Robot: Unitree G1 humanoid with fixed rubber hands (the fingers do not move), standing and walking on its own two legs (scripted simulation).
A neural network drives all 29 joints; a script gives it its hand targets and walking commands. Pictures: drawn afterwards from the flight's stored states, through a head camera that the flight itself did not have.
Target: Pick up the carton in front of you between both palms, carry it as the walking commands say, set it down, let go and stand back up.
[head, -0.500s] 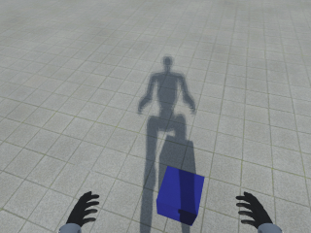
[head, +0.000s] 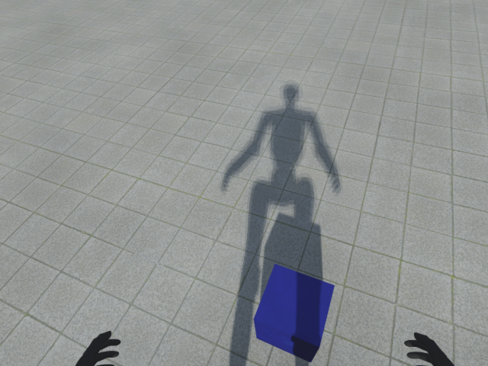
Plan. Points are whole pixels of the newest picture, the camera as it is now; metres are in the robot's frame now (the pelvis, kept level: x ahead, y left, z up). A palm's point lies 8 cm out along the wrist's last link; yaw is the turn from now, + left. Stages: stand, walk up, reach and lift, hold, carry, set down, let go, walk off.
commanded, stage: stand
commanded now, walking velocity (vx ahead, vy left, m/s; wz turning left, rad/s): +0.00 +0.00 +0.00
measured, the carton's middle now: (293, 313) +0.39 -0.10 -0.64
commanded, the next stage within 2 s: none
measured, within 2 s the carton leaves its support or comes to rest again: neither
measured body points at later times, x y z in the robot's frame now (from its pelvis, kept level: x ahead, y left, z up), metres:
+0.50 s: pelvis -0.01 +0.00 +0.01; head -0.01 -0.01 +0.46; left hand +0.10 +0.31 -0.09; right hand +0.10 -0.30 -0.11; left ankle -0.07 +0.15 -0.73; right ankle +0.00 -0.10 -0.73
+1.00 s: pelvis -0.03 +0.00 +0.01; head -0.03 -0.01 +0.46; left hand +0.08 +0.32 -0.10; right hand +0.07 -0.31 -0.11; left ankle -0.07 +0.15 -0.73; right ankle +0.00 -0.10 -0.73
